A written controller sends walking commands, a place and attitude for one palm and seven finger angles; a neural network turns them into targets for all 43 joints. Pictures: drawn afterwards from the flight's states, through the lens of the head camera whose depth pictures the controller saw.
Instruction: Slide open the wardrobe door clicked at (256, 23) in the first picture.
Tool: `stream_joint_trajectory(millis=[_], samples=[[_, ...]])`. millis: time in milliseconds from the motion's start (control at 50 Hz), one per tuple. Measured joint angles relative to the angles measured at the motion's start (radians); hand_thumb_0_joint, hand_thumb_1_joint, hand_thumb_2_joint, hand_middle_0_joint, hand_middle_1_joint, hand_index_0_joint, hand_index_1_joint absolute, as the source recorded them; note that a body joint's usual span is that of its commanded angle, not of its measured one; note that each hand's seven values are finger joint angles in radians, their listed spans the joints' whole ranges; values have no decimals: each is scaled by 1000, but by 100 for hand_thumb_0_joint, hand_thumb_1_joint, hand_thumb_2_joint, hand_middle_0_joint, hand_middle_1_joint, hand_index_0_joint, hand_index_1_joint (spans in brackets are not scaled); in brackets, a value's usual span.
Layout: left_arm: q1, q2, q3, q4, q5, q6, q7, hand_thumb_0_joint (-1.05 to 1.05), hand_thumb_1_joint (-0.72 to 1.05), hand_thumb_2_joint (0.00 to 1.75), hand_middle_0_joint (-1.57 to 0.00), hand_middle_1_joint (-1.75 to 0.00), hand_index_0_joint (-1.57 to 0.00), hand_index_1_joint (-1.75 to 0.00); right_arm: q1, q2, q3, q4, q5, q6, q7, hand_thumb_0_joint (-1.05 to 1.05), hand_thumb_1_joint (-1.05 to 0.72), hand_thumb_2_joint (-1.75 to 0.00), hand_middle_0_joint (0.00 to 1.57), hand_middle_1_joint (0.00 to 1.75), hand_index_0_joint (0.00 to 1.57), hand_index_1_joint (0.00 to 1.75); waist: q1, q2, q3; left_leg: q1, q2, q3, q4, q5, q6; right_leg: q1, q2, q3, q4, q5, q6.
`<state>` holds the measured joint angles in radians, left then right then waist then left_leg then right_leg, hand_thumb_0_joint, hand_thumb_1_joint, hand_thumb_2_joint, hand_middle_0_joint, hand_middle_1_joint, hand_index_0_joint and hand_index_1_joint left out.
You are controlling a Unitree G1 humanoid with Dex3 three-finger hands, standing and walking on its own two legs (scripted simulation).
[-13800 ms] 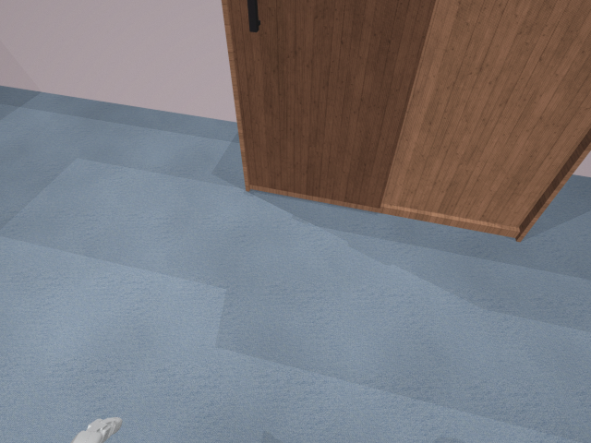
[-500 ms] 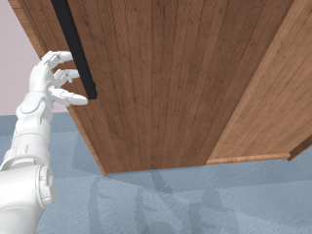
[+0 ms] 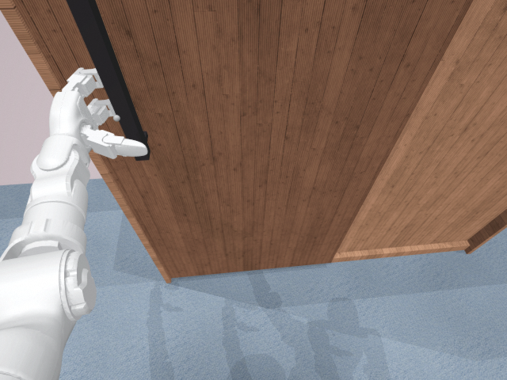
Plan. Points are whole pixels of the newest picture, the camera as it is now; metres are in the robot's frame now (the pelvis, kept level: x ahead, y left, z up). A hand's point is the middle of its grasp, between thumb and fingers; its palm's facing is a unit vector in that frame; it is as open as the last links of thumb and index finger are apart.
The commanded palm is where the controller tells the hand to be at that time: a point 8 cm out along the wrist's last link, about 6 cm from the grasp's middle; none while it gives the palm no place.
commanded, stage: feel for the door with the fingertips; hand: left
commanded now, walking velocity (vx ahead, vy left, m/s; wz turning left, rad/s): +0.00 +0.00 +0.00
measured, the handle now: (116, 75) +0.53 +0.20 +0.20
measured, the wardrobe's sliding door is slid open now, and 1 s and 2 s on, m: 0.00 0.00 0.00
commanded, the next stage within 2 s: slide the fingers in behind the handle in 0.12 s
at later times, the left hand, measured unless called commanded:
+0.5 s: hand (106, 120) +0.47 +0.21 +0.16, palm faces +0.08 -1.00 -0.01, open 13.9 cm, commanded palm +0.44 +0.26 +0.15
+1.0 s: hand (118, 120) +0.48 +0.20 +0.15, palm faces +0.07 -1.00 +0.01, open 13.8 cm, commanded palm +0.45 +0.24 +0.15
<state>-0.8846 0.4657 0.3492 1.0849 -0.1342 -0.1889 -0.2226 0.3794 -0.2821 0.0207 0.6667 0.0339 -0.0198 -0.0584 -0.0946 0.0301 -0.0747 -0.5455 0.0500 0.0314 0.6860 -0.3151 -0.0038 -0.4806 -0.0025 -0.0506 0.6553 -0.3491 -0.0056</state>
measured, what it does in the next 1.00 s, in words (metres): stands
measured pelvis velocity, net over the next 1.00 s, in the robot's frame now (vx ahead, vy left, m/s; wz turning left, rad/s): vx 0.00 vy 0.01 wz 0.00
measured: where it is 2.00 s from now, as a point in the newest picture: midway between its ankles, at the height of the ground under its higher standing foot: outside the picture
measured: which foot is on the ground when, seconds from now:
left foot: down 0.00-1.00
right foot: down 0.00-1.00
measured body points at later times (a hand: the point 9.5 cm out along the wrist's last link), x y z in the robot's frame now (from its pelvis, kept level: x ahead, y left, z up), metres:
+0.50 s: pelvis +0.00 +0.00 +0.00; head +0.05 +0.00 +0.45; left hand +0.46 +0.27 +0.16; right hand +0.03 -0.27 -0.12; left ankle +0.01 +0.12 -0.72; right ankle -0.02 -0.12 -0.72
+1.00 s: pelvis +0.00 +0.01 +0.00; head +0.06 +0.01 +0.44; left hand +0.47 +0.25 +0.15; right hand +0.04 -0.26 -0.12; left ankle +0.01 +0.12 -0.72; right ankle -0.02 -0.12 -0.72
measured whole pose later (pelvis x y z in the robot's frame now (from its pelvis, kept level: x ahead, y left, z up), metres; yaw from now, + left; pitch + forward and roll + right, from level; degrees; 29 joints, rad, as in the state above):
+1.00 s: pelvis +0.00 +0.01 +0.00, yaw +0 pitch +11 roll -1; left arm -0.89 0.43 0.33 1.07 -0.13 -0.20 -0.17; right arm 0.38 -0.27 0.02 0.67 0.03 -0.02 -0.05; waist -0.09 0.03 -0.08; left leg -0.57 0.04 0.03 0.71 -0.33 0.01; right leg -0.50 -0.01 -0.05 0.66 -0.35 0.01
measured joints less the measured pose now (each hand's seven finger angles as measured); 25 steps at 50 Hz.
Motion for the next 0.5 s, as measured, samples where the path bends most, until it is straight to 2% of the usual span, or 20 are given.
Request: stream_joint_trajectory(millis=[140, 300, 420, 500], samples=[[20, -6, 20, -23, 13, -20, 14, -1, -50, 30, -32, -122, -31, -121, 15, 0, -7, 0, -4, 11, 3, 0, -90, -89, 20, 30, 21, 30, -4, -3, 0, -1, 3, 4, 2, -4, -1, -3, 3, 4, 1, -1, 0], [-9, 17, 29, 17, 25, -16, 0, -1, -50, 30, -35, -123, -35, -123, 7, 6, -1, 3, -5, 17, 1, 0, -90, -89, 20, 30, 21, 30, -14, -5, 0, -11, 6, -1, 6, -2, -1, -9, 6, 0, -1, 3, -1], [20, 25, 52, 1, 9, -22, -2, -1, -50, 30, -34, -122, -34, -122, 10, 6, -1, -10, -5, 18, 2, 0, -90, -89, 21, 30, 21, 30, -14, -1, -8, -6, 9, 8, 2, -1, 0, -8, 9, 10, -5, 8, 0], [41, 27, 37, -12, 3, -21, -9, -1, -50, 30, -32, -121, -32, -121, 14, 5, 0, -15, 0, 21, 2, 0, -90, -89, 21, 30, 21, 30, -8, -1, -9, 1, 8, 7, 4, -2, 2, 1, 8, 9, -6, 7, 1]])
